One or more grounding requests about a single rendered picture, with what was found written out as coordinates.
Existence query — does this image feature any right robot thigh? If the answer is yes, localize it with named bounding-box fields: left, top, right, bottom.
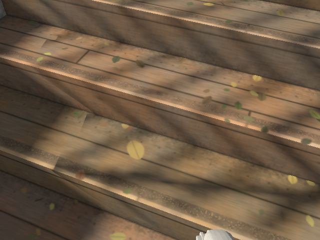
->
left=196, top=229, right=234, bottom=240

